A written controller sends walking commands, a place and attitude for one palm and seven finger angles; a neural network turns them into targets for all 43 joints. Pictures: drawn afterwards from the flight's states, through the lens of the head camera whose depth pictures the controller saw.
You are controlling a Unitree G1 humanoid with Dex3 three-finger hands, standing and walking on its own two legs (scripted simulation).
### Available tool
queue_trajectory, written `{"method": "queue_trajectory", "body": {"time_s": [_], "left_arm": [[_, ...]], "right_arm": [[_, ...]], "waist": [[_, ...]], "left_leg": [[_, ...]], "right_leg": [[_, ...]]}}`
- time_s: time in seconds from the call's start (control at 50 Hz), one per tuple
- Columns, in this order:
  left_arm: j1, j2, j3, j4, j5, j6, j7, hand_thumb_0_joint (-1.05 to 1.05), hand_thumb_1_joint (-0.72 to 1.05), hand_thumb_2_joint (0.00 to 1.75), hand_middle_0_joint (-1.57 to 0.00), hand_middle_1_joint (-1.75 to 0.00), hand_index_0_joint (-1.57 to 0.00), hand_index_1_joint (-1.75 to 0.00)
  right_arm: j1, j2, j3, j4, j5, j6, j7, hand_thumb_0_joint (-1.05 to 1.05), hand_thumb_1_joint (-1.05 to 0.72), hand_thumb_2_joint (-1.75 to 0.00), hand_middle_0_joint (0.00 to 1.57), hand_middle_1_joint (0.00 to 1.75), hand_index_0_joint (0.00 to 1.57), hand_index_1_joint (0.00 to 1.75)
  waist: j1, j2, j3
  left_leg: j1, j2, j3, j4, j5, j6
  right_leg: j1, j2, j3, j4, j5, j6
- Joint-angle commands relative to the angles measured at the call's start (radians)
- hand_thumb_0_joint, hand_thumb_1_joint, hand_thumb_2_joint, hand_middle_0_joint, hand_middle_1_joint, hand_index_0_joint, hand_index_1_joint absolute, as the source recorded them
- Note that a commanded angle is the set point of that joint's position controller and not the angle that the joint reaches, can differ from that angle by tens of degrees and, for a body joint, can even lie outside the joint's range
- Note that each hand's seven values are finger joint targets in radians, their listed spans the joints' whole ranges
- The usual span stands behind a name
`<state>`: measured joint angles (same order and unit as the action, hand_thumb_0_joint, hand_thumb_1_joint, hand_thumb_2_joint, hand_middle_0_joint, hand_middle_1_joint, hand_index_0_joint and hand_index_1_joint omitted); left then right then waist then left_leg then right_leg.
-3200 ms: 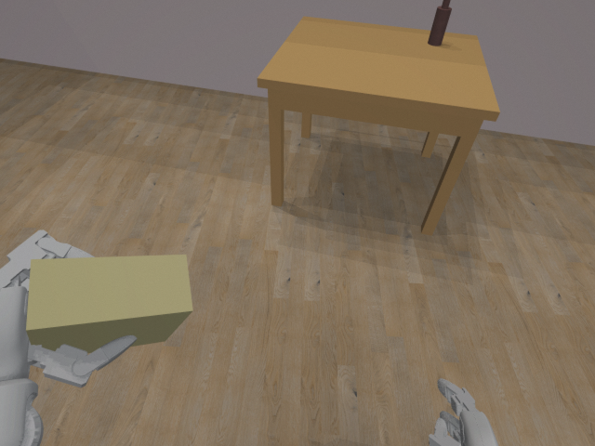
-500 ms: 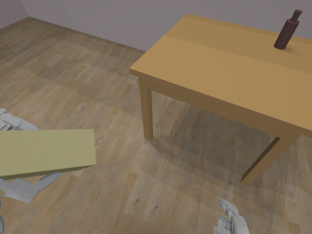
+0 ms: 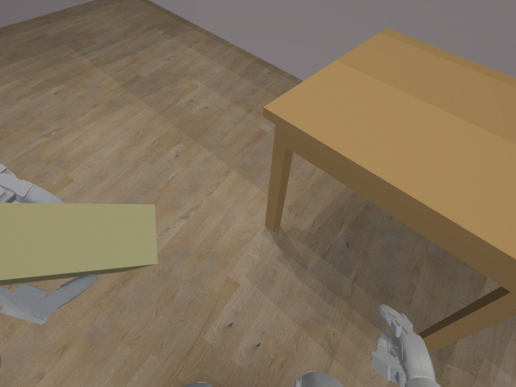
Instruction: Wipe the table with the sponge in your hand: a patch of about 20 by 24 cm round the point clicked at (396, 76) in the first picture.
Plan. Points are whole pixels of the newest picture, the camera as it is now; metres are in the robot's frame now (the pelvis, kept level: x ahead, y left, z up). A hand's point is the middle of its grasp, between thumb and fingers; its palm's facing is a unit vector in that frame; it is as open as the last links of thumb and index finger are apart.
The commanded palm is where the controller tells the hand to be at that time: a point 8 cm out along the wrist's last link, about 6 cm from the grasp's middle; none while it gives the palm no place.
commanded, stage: walk to a spot facing it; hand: left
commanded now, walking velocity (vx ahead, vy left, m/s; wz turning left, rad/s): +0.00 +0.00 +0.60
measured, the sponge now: (96, 244) +0.24 +0.19 +0.17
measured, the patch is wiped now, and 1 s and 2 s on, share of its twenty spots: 0.00 0.00 0.00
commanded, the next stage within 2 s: turn to face it in 1.96 s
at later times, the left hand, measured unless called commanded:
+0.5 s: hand out of the picture +0.07 +0.23 +0.19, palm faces +0.65 -0.66 -0.38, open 10.3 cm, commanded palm +0.01 +0.26 +0.19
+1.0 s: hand out of the picture -0.07 +0.21 +0.18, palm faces +0.81 -0.43 -0.41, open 10.3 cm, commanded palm -0.13 +0.22 +0.19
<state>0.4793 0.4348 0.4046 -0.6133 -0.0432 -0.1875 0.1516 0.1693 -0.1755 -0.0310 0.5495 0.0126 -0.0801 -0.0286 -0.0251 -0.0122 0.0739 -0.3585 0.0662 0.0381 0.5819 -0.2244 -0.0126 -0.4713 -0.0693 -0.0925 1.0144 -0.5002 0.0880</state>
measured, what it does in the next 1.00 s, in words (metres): steps to the right, turning left: right foot, then left foot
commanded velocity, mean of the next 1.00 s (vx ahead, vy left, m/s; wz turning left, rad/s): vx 0.17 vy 0.00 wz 0.55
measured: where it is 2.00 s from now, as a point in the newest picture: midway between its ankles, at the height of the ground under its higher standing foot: outside the picture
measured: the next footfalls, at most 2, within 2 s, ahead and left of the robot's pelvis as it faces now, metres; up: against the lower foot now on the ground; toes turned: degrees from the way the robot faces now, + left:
right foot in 0.14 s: +0.07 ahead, -0.14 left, +0.00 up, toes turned -1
left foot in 0.54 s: -0.08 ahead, +0.08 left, +0.00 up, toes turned +25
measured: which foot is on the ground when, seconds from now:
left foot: down 0.00-0.14, up 0.16-0.52, down 0.54-0.88, up 0.90-1.00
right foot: up 0.00-0.12, down 0.14-0.54, up 0.56-0.86, down 0.88-1.00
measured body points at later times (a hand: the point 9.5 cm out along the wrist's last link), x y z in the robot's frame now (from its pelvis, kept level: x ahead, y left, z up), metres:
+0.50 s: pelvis -0.05 -0.06 +0.00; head -0.05 -0.05 +0.45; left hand +0.03 +0.26 +0.21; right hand +0.20 -0.26 -0.06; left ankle -0.11 +0.06 -0.71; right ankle +0.03 -0.14 -0.73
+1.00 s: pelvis -0.10 -0.10 +0.01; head -0.08 -0.11 +0.46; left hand -0.11 +0.23 +0.20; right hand +0.16 -0.18 -0.11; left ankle -0.16 +0.03 -0.64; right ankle -0.05 -0.20 -0.73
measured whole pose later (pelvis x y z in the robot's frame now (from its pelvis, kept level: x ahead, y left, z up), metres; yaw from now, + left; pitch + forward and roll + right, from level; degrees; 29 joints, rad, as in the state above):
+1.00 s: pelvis -0.10 -0.10 +0.01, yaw +36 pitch -1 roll +1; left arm 0.45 0.33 0.30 -0.46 -0.03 -0.16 0.13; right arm 0.21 -0.20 0.02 0.69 -0.02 -0.06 -0.04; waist 0.04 0.03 0.03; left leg -0.58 0.02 -0.01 1.18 -0.36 -0.03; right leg -0.19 -0.08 -0.16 0.54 -0.32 -0.01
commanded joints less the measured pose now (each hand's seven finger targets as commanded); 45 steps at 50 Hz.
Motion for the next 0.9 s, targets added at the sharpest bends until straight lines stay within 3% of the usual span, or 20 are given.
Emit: {"method": "queue_trajectory", "body": {"time_s": [0.0, 0.08, 0.1, 0.12, 0.14, 0.2, 0.26, 0.4, 0.48, 0.5, 0.52, 0.54, 0.58, 0.62, 0.7, 0.8, 0.82, 0.84, 0.86, 0.88], "left_arm": [[0.065, 0.095, 0.086, -0.258, -0.025, -0.05, 0.005, 0.0, 0.1, 1.3, -1.2, -1.6, -1.2, -1.6], [-0.028, 0.11, 0.097, -0.17, -0.021, -0.022, 0.004, 0.0, 0.1, 1.3, -1.2, -1.6, -1.2, -1.6], [-0.069, 0.098, 0.08, -0.144, -0.014, -0.017, 0.002, 0.0, 0.1, 1.3, -1.2, -1.6, -1.2, -1.6], [-0.108, 0.147, 0.094, -0.113, 0.003, -0.004, 0.012, 0.0, 0.1, 1.3, -1.2, -1.6, -1.2, -1.6], [-0.149, 0.178, 0.118, -0.089, -0.014, 0.018, 0.027, 0.0, 0.1, 1.3, -1.2, -1.6, -1.2, -1.6], [-0.136, 0.099, 0.035, -0.084, -0.003, 0.009, 0.017, 0.0, 0.1, 1.3, -1.2, -1.6, -1.2, -1.6], [-0.149, 0.12, 0.05, -0.065, 0.009, -0.014, 0.022, 0.0, 0.1, 1.3, -1.2, -1.6, -1.2, -1.6], [-0.039, 0.112, 0.083, -0.149, 0.004, -0.031, 0.051, 0.0, 0.1, 1.3, -1.2, -1.6, -1.2, -1.6], [-0.06, 0.089, 0.058, -0.183, -0.009, -0.035, 0.05, 0.0, 0.1, 1.3, -1.2, -1.6, -1.2, -1.6], [-0.093, 0.095, 0.049, -0.218, -0.014, -0.046, 0.046, 0.0, 0.1, 1.3, -1.2, -1.6, -1.2, -1.6], [-0.115, 0.104, 0.044, -0.256, -0.019, -0.066, 0.037, 0.0, 0.1, 1.3, -1.2, -1.6, -1.2, -1.6], [-0.1, 0.131, 0.067, -0.191, 0.009, -0.076, 0.021, 0.0, 0.1, 1.3, -1.2, -1.6, -1.2, -1.6], [-0.165, 0.134, 0.059, -0.254, 0.036, -0.101, 0.003, 0.0, 0.1, 1.3, -1.2, -1.6, -1.2, -1.6], [-0.089, 0.071, 0.022, -0.192, 0.025, -0.082, 0.001, 0.0, 0.1, 1.3, -1.2, -1.6, -1.2, -1.6], [-0.093, 0.052, 0.005, -0.163, 0.009, -0.065, 0.006, 0.0, 0.1, 1.3, -1.2, -1.6, -1.2, -1.6], [-0.156, 0.052, 0.001, -0.073, 0.011, -0.035, 0.002, 0.0, 0.1, 1.3, -1.2, -1.6, -1.2, -1.6], [-0.161, 0.054, 0.0, -0.058, 0.017, -0.03, -0.003, 0.0, 0.1, 1.3, -1.2, -1.6, -1.2, -1.6], [-0.165, 0.086, 0.017, -0.058, 0.025, -0.024, -0.003, 0.0, 0.1, 1.3, -1.2, -1.6, -1.2, -1.6], [-0.187, 0.168, 0.058, -0.068, 0.018, -0.018, 0.0, 0.0, 0.1, 1.3, -1.2, -1.6, -1.2, -1.6], [-0.235, 0.177, 0.08, -0.111, 0.003, -0.029, 0.01, 0.0, 0.1, 1.3, -1.2, -1.6, -1.2, -1.6]], "right_arm": [[-0.019, -0.147, -0.03, -0.126, 0.008, -0.074, -0.001, 0.0, -0.9, -0.9, 0.2, 0.3, 0.2, 0.3], [-0.029, -0.141, -0.015, -0.117, 0.006, -0.078, -0.023, 0.0, -0.9, -0.9, 0.2, 0.3, 0.2, 0.3], [-0.041, -0.121, -0.007, -0.113, 0.01, -0.075, -0.027, 0.0, -0.9, -0.9, 0.2, 0.3, 0.2, 0.3], [-0.035, -0.093, 0.002, -0.116, 0.009, -0.067, -0.03, 0.0, -0.9, -0.9, 0.2, 0.3, 0.2, 0.3], [-0.039, -0.115, -0.005, -0.115, 0.002, -0.075, -0.042, 0.0, -0.9, -0.9, 0.2, 0.3, 0.2, 0.3], [-0.074, -0.097, 0.012, -0.079, -0.017, -0.049, -0.042, 0.0, -0.9, -0.9, 0.2, 0.3, 0.2, 0.3], [-0.106, -0.11, 0.009, -0.079, -0.02, -0.042, -0.067, 0.0, -0.9, -0.9, 0.2, 0.3, 0.2, 0.3], [-0.069, -0.106, -0.002, -0.133, -0.036, -0.024, -0.07, 0.0, -0.9, -0.9, 0.2, 0.3, 0.2, 0.3], [-0.002, -0.124, -0.018, -0.136, -0.03, -0.009, -0.063, 0.0, -0.9, -0.9, 0.2, 0.3, 0.2, 0.3], [-0.01, -0.15, -0.02, -0.146, -0.026, -0.015, -0.063, 0.0, -0.9, -0.9, 0.2, 0.3, 0.2, 0.3], [-0.017, -0.182, -0.025, -0.155, -0.025, -0.034, -0.052, 0.0, -0.9, -0.9, 0.2, 0.3, 0.2, 0.3], [0.008, -0.154, -0.018, -0.115, -0.034, -0.051, -0.041, 0.0, -0.9, -0.9, 0.2, 0.3, 0.2, 0.3], [-0.028, -0.153, -0.036, -0.1, -0.01, -0.075, -0.018, 0.0, -0.9, -0.9, 0.2, 0.3, 0.2, 0.3], [-0.023, -0.164, -0.041, -0.083, 0.003, -0.083, -0.008, 0.0, -0.9, -0.9, 0.2, 0.3, 0.2, 0.3], [-0.037, -0.157, -0.017, -0.078, -0.003, -0.085, -0.016, 0.0, -0.9, -0.9, 0.2, 0.3, 0.2, 0.3], [-0.058, -0.131, 0.008, -0.064, -0.016, -0.072, -0.029, 0.0, -0.9, -0.9, 0.2, 0.3, 0.2, 0.3], [-0.06, -0.124, 0.009, -0.059, -0.015, -0.066, -0.028, 0.0, -0.9, -0.9, 0.2, 0.3, 0.2, 0.3], [-0.046, -0.095, 0.011, -0.057, -0.01, -0.06, -0.025, 0.0, -0.9, -0.9, 0.2, 0.3, 0.2, 0.3], [-0.073, -0.082, 0.009, -0.071, -0.011, -0.056, -0.029, 0.0, -0.9, -0.9, 0.2, 0.3, 0.2, 0.3], [-0.104, -0.14, -0.007, -0.07, -0.03, -0.064, -0.029, 0.0, -0.9, -0.9, 0.2, 0.3, 0.2, 0.3]], "waist": [[0.02, 0.333, -0.208], [0.041, 0.225, -0.193], [0.048, 0.119, -0.182], [0.037, -0.155, -0.161], [0.051, -0.29, -0.162], [0.029, -0.133, -0.13], [0.034, -0.154, -0.115], [0.075, -0.159, -0.219], [0.014, -0.045, -0.256], [0.009, 0.117, -0.24], [0.018, 0.365, -0.185], [0.017, 0.409, -0.145], [0.021, 0.256, -0.133], [0.023, 0.276, -0.102], [0.016, 0.312, -0.073], [0.046, 0.252, -0.087], [0.059, 0.196, -0.093], [0.062, 0.0, -0.116], [0.07, -0.295, -0.077], [0.063, -0.177, -0.068]], "left_leg": [[0.064, 0.178, -0.201, -0.192, 0.375, 0.151], [-0.021, 0.148, -0.209, -0.124, 0.137, 0.113], [-0.053, 0.102, -0.173, -0.024, 0.039, 0.078], [-0.18, -0.029, -0.037, 0.201, -0.204, 0.004], [-0.21, -0.092, -0.033, 0.494, -0.33, -0.027], [-0.226, -0.04, -0.063, 0.738, -0.212, -0.057], [-0.169, -0.024, -0.014, 0.61, -0.201, -0.061], [-0.043, -0.018, 0.065, 0.152, -0.283, -0.02], [0.154, -0.041, 0.071, -0.162, -0.06, 0.0], [0.212, 0.066, -0.085, -0.228, 0.1, 0.056], [0.287, 0.294, -0.399, -0.26, 0.534, 0.172], [0.251, 0.379, -0.557, -0.277, 0.557, 0.253], [0.222, 0.297, -0.447, -0.239, 0.28, 0.248], [0.116, 0.191, -0.291, -0.272, 0.049, 0.192], [-0.015, 0.143, -0.304, -0.362, -0.311, 0.176], [-0.092, 0.11, -0.316, -0.288, -0.422, 0.158], [-0.177, 0.073, -0.266, -0.174, -0.41, 0.129], [-0.292, -0.001, -0.147, 0.092, -0.376, 0.081], [-0.462, -0.098, -0.035, 0.469, -0.354, 0.015], [-0.433, -0.056, -0.089, 0.656, -0.284, -0.008]], "right_leg": [[0.146, 0.047, -0.016, -0.203, 0.076, 0.01], [0.313, 0.068, -0.021, -0.473, 0.168, 0.006], [0.347, 0.004, 0.03, -0.619, 0.243, -0.015], [0.37, -0.218, 0.288, -0.743, 0.298, -0.098], [0.273, -0.388, 0.477, -0.788, 0.336, -0.187], [0.265, -0.324, 0.246, -0.724, 0.453, -0.202], [0.284, -0.275, 0.054, -0.701, 0.594, -0.176], [0.403, -0.325, 0.052, -0.649, 0.588, -0.214], [0.318, -0.274, -0.009, -0.429, 0.51, -0.122], [0.195, -0.182, -0.048, -0.246, 0.41, -0.069], [-0.06, -0.041, -0.062, -0.048, 0.0, -0.005], [-0.166, -0.036, 0.035, 0.116, -0.129, -0.011], [-0.189, -0.046, 0.089, 0.143, -0.008, -0.019], [-0.084, -0.016, 0.039, 0.075, 0.08, -0.011], [0.083, 0.039, -0.023, -0.098, 0.067, -0.01], [0.343, 0.096, -0.067, -0.47, 0.008, -0.035], [0.451, 0.061, -0.024, -0.601, 0.026, -0.059], [0.524, -0.105, 0.152, -0.736, -0.039, -0.128], [0.502, -0.382, 0.563, -0.863, -0.153, -0.244], [0.371, -0.458, 0.587, -0.895, -0.193, -0.268]]}}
